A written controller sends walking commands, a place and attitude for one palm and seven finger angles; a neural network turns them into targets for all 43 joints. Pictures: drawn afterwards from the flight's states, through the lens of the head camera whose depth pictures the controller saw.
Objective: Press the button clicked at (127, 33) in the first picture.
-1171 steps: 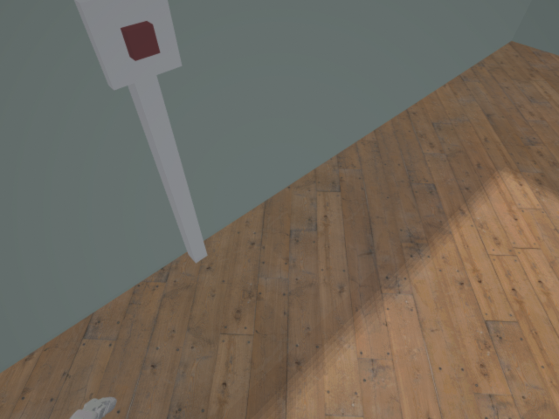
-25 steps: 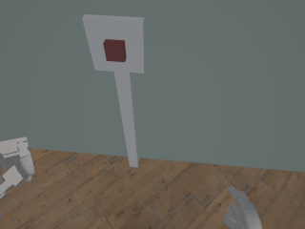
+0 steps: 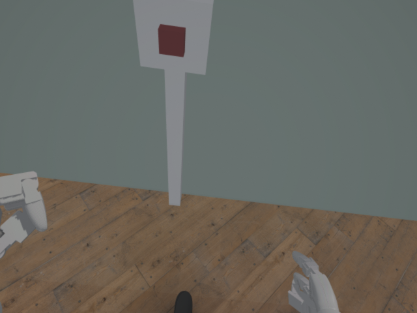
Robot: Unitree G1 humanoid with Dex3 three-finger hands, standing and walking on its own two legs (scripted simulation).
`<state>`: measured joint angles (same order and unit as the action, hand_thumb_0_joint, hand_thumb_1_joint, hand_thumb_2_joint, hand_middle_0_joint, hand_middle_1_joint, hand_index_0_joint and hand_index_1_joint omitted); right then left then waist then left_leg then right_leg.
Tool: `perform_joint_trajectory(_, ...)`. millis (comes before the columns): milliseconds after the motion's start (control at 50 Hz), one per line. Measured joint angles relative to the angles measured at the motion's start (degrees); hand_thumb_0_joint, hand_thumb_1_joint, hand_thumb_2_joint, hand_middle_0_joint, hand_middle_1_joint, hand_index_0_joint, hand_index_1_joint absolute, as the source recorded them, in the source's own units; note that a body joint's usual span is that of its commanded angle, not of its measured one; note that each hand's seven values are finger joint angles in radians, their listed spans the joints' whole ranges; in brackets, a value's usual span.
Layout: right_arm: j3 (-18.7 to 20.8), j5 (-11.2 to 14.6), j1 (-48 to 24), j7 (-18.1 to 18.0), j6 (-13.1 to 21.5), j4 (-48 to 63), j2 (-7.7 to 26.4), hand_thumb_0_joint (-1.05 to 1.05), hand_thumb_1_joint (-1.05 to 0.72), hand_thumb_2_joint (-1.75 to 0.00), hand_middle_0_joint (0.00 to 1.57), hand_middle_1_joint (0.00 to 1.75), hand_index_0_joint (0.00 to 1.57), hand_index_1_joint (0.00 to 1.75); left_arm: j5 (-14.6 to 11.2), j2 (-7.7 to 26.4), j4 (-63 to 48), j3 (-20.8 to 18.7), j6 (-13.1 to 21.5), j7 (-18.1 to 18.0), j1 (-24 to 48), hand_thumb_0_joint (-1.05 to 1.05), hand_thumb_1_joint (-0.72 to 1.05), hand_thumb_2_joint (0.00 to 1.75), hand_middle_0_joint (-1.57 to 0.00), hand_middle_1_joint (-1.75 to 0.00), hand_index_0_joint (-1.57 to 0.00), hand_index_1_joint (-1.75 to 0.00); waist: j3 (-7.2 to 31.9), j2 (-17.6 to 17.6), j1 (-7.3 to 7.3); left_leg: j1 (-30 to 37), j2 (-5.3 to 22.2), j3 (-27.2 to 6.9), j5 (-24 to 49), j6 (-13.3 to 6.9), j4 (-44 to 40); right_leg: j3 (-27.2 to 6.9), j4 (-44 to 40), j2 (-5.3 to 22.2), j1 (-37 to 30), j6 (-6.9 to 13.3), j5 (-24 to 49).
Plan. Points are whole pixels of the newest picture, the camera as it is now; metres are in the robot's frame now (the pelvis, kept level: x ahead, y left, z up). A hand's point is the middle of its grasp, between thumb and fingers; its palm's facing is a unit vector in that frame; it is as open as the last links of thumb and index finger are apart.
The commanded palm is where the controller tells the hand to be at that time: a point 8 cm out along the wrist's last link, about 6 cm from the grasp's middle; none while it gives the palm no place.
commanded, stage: stop stepping back and stand still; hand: left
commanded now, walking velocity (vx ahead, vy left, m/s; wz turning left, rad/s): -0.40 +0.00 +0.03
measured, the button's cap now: (172, 40) +0.68 +0.17 +0.16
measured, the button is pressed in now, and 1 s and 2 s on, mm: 0 0 0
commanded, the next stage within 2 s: let the arm hang, fingers relaxed in 1.30 s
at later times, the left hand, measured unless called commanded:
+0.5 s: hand out of the picture +0.06 +0.30 +0.16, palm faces +0.49 -0.83 -0.27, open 3.1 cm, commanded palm +0.00 +0.33 +0.18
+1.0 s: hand out of the picture +0.02 +0.29 +0.16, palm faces +0.50 -0.78 -0.38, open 3.1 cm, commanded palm -0.03 +0.33 +0.18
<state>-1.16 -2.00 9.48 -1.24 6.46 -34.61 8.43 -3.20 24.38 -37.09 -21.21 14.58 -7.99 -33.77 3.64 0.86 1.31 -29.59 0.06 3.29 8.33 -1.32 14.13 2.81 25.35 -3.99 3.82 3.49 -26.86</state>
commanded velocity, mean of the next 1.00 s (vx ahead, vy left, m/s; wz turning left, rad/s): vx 0.14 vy -0.03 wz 0.01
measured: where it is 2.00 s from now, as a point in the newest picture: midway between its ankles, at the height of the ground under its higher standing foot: outside the picture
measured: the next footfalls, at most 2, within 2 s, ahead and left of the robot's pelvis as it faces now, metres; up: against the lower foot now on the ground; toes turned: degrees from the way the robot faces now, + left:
right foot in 0.02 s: -0.11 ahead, -0.12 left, +0.00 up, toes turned -3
left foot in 0.48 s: -0.07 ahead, +0.17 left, +0.00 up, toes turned +3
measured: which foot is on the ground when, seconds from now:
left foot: down 0.00-0.26, up 0.28-0.46, down 0.48-0.78, up 0.80-1.00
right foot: up 0.00-0.00, down 0.02-0.48, up 0.50-0.78, down 0.80-1.00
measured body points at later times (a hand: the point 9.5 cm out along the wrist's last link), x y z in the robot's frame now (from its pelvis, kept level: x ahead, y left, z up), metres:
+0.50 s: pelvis -0.12 +0.04 -0.01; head -0.14 +0.08 +0.44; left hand +0.03 +0.34 +0.17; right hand +0.02 -0.22 -0.08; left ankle -0.11 +0.17 -0.74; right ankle -0.15 -0.11 -0.73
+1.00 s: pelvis -0.14 +0.04 +0.00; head -0.15 +0.04 +0.45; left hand -0.02 +0.33 +0.18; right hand +0.02 -0.20 -0.09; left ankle -0.13 +0.18 -0.71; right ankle -0.13 -0.05 -0.73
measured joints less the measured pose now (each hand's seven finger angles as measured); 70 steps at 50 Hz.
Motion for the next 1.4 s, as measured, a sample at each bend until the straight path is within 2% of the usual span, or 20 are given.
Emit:
perform_joint_trajectory(120,-0.8,0.8,-1.7,-1.0,-1.7,-2.1,1.1,0.01,-0.9,-0.9,0.2,0.3,0.2,0.3,-1.0,3.0,-2.4,-0.7,1.3,1.7,0.4,0.02,0.89,0.9,-1.31,-1.5,-1.31,-1.5,-3.3,-0.6,0.03,-2.7,0.0,-0.1,-6.8,0.4,12.1,-1.4,1.8,0.7,-1.6,-4.1,0.6)
perform_joint_trajectory(180,0.0,1.1,0.2,-1.5,-2.2,-1.9,1.1,0.01,-0.9,-0.9,0.2,0.3,0.2,0.3,-1.8,4.1,-1.6,-2.8,0.5,2.0,1.6,0.01,0.89,0.9,-1.31,-1.5,-1.31,-1.5,-2.8,-0.5,-1.56,-0.6,-1.0,-0.1,-1.5,-4.7,10.4,-2.4,9.2,0.4,0.7,-3.4,-4.3)
perform_joint_trajectory(240,0.6,0.9,1.4,-2.0,-2.9,-1.0,1.6,0.01,-0.9,-0.9,0.2,0.3,0.2,0.3,-2.1,3.6,2.5,-3.2,-2.0,1.9,4.4,0.01,0.89,0.9,-1.3,-1.5,-1.31,-1.5,-3.1,-1.5,-4.59,0.9,-2.4,-2.1,-2.6,0.1,5.5,-2.0,10.7,-1.4,2.5,-0.2,-7.1)
perform_joint_trajectory(280,1.0,1.7,3.1,-1.8,-3.7,-0.4,2.2,0.01,-0.9,-0.9,0.2,0.3,0.2,0.3,-1.8,3.4,3.9,-3.0,-3.5,1.6,3.3,0.01,0.89,0.9,-1.3,-1.5,-1.31,-1.5,-2.8,-2.0,-5.76,-3.4,-3.2,-2.8,-16.2,3.9,15.4,-0.1,8.0,-0.6,2.5,0.0,-2.1)
perform_joint_trajectory(320,1.4,2.1,5.0,-1.3,-5.0,-2.0,2.4,0.01,-0.9,-0.9,0.2,0.3,0.2,0.3,-1.6,2.2,2.4,-4.0,-4.4,1.5,-2.1,0.01,0.89,0.9,-1.3,-1.5,-1.31,-1.5,0.0,0.8,-2.84,-9.0,-5.1,-4.8,-23.0,4.3,39.6,-2.1,7.6,1.8,4.5,-0.5,3.4)
perform_joint_trajectory(360,1.7,2.2,7.3,-1.4,-6.0,-3.6,2.2,0.01,-0.9,-0.9,0.2,0.3,0.2,0.3,-1.1,-0.1,1.3,-4.5,-4.7,1.4,-7.0,0.01,0.89,0.9,-1.3,-1.5,-1.31,-1.5,3.3,3.2,-0.77,-8.7,-3.7,-4.6,-24.0,3.7,51.0,-3.3,6.0,3.6,5.5,-1.8,3.9)
perform_joint_trajectory(420,1.9,1.6,9.9,-2.5,-4.2,-4.3,3.3,0.01,-0.9,-0.9,0.2,0.3,0.2,0.3,1.1,-3.5,2.5,-1.8,-4.2,0.3,-5.9,0.01,0.89,0.9,-1.31,-1.5,-1.31,-1.5,5.1,4.0,1.09,-0.2,1.1,-3.8,-26.5,1.8,42.2,-1.3,3.4,5.8,6.6,-3.0,6.2)
perform_joint_trajectory(460,2.3,1.2,10.2,-3.5,-1.7,-4.6,4.8,0.01,-0.9,-0.9,0.2,0.3,0.2,0.3,2.3,-5.3,3.9,1.1,-3.9,-0.6,-0.9,0.01,0.89,0.9,-1.31,-1.5,-1.31,-1.5,3.8,3.2,0.81,7.6,3.1,-3.9,-27.0,0.6,28.6,0.5,5.4,6.5,7.9,-4.3,6.3)
perform_joint_trajectory(500,2.8,1.2,8.4,-4.3,0.0,-4.6,5.5,0.01,-0.9,-0.9,0.2,0.3,0.2,0.3,2.6,-6.1,5.0,2.8,-3.9,-1.6,4.3,0.01,0.89,0.9,-1.31,-1.5,-1.31,-1.5,1.0,3.5,-0.29,10.7,1.9,-4.0,-30.1,2.2,21.8,0.5,12.2,8.2,11.2,-4.2,3.3)
perform_joint_trajectory(600,1.2,0.9,3.4,-2.3,1.9,-2.1,0.3,0.01,-0.91,-0.9,0.2,0.3,0.2,0.3,2.3,-1.3,2.4,-0.8,-4.0,-1.5,4.6,0.02,0.89,0.9,-1.31,-1.5,-1.31,-1.5,-3.6,4.1,-3.49,12.7,1.3,-2.6,-22.9,1.1,18.5,-1.0,30.9,4.4,21.5,-3.3,-1.0)
perform_joint_trajectory(680,-0.5,1.1,4.3,-0.2,1.6,0.0,-1.9,0.01,-0.9,-0.9,0.2,0.3,0.2,0.3,1.8,1.3,-1.9,-2.6,-1.1,-0.4,-2.1,0.02,0.89,0.9,-1.3,-1.5,-1.31,-1.5,-2.2,1.7,-4.4,14.4,2.5,-2.3,-20.2,1.2,13.6,2.9,26.6,3.7,23.2,-3.3,4.4)
perform_joint_trajectory(760,-0.4,0.9,5.8,-0.9,-1.6,0.5,-1.5,0.01,-0.9,-0.9,0.2,0.3,0.2,0.3,2.0,2.0,2.1,-2.6,-0.9,0.0,-5.6,0.01,0.89,0.9,-1.3,-1.5,-1.31,-1.5,-0.1,-2.1,-3.56,13.1,3.4,-1.7,-23.3,0.9,14.9,5.2,15.3,3.5,16.3,-2.1,2.4)
perform_joint_trajectory(800,-0.1,1.3,6.3,-1.5,-3.1,0.7,-1.1,0.01,-0.9,-0.9,0.2,0.3,0.2,0.3,2.0,3.3,4.4,-3.3,-2.4,-0.2,-5.0,0.01,0.89,0.9,-1.3,-1.5,-1.31,-1.5,0.8,-1.0,-2.96,8.3,2.1,-1.0,-30.6,0.5,23.0,2.1,7.1,4.1,12.0,0.3,-0.7)
perform_joint_trajectory(840,0.6,1.2,4.3,-1.7,-4.0,-1.6,1.2,0.01,-0.9,-0.9,0.2,0.3,0.2,0.3,1.8,0.3,7.5,-1.8,-3.6,0.1,-2.2,0.01,0.89,0.9,-1.3,-1.5,-1.31,-1.5,-1.1,-2.2,-0.86,3.3,1.6,-3.2,-32.8,0.7,36.5,2.1,8.4,4.1,13.6,0.9,9.2)
perform_joint_trajectory(900,1.6,1.0,3.7,-1.7,-4.2,-4.9,3.7,0.01,-0.9,-0.9,0.2,0.3,0.2,0.3,1.9,-5.0,10.4,0.5,-4.6,0.1,-1.3,0.01,0.89,0.9,-1.3,-1.5,-1.31,-1.5,-1.9,-2.6,0.48,0.8,1.2,-3.4,-29.5,1.5,45.1,2.2,7.9,4.5,12.2,-0.4,10.5)
perform_joint_trajectory(980,2.3,0.7,5.3,-2.9,-2.1,-4.7,4.8,0.01,-0.9,-0.9,0.2,0.3,0.2,0.3,2.6,-7.9,7.4,2.9,-4.3,-0.8,-2.0,0.02,0.89,0.9,-1.3,-1.5,-1.31,-1.5,-1.7,0.0,0.78,6.1,1.7,-1.1,-27.2,0.4,33.1,2.1,5.2,5.6,10.0,-1.1,10.6)
perform_joint_trajectory(1060,3.3,0.6,4.9,-4.1,0.3,-2.5,6.0,0.01,-0.9,-0.9,0.2,0.3,0.2,0.3,2.9,-6.0,2.5,3.3,-1.8,-1.5,0.2,0.02,0.89,0.9,-1.31,-1.5,-1.31,-1.5,-2.9,-0.1,-0.19,13.8,2.4,-1.7,-23.2,1.2,17.1,3.3,8.3,5.3,10.4,-1.9,8.5)
perform_joint_trajectory(1160,2.7,1.8,2.1,-3.1,0.3,-0.1,3.7,0.01,-0.91,-0.9,0.2,0.3,0.2,0.3,2.6,-1.6,5.1,-1.1,-0.2,-1.3,2.0,0.01,0.89,0.9,-1.3,-1.5,-1.31,-1.5,-4.0,0.5,-1.75,14.2,2.0,-0.7,-23.3,2.5,17.3,1.3,8.4,5.4,10.2,-2.2,8.1)
perform_joint_trajectory(1260,1.3,2.4,1.5,-1.3,-0.3,1.3,2.1,0.01,-0.91,-0.9,0.2,0.3,0.2,0.3,1.7,-1.9,6.5,-1.2,-0.9,-0.3,-1.5,0.01,0.89,0.9,-1.3,-1.5,-1.31,-1.5,-4.3,-1.9,-2.89,13.5,3.2,-1.2,-23.2,2.8,17.0,1.8,5.0,4.0,9.6,-2.0,9.9)
perform_joint_trajectory(1400,0.8,2.0,3.0,-1.6,-1.6,0.2,2.0,0.01,-0.9,-0.9,0.2,0.3,0.2,0.3,1.6,-3.2,3.9,1.5,-1.8,0.3,-5.5,0.01,0.89,0.9,-1.3,-1.5,-1.31,-1.5,-5.1,-1.2,-1.32,14.7,2.2,-0.7,-22.4,2.3,14.8,1.4,4.0,4.9,8.9,-2.7,10.1)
